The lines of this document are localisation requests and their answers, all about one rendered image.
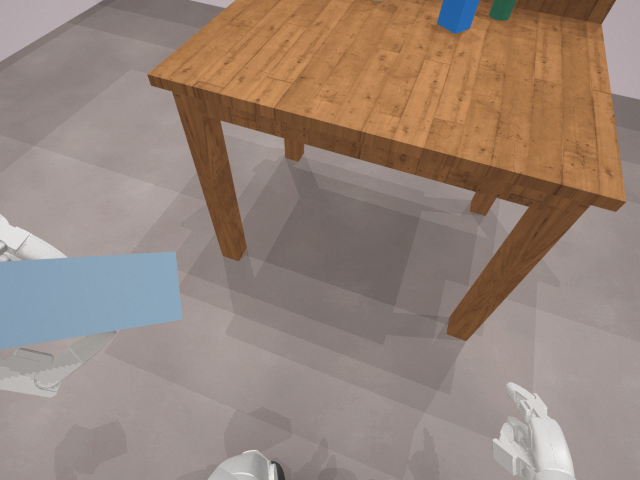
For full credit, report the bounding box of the robot right hand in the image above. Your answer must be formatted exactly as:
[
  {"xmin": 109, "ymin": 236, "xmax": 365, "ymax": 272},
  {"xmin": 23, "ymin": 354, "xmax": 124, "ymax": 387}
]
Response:
[{"xmin": 493, "ymin": 382, "xmax": 575, "ymax": 480}]

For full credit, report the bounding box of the table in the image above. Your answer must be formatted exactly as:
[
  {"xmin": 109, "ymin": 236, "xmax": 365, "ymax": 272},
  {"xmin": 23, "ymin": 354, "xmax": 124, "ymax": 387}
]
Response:
[{"xmin": 147, "ymin": 0, "xmax": 626, "ymax": 341}]

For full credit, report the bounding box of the robot left shin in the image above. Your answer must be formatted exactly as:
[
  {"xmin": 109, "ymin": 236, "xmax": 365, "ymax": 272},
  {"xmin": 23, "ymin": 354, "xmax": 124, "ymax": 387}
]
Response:
[{"xmin": 242, "ymin": 450, "xmax": 268, "ymax": 460}]

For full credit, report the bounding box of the sponge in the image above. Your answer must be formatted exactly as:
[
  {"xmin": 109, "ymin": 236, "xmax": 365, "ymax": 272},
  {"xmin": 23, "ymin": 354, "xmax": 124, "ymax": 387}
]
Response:
[{"xmin": 0, "ymin": 251, "xmax": 183, "ymax": 350}]

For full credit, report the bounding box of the left robot thigh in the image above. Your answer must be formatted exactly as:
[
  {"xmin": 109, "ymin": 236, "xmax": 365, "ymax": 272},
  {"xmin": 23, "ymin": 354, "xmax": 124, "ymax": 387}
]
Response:
[{"xmin": 208, "ymin": 453, "xmax": 278, "ymax": 480}]

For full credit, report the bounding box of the robot left hand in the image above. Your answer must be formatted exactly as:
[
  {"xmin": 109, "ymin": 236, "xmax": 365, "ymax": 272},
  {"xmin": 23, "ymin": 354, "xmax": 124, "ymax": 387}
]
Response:
[{"xmin": 0, "ymin": 214, "xmax": 116, "ymax": 398}]

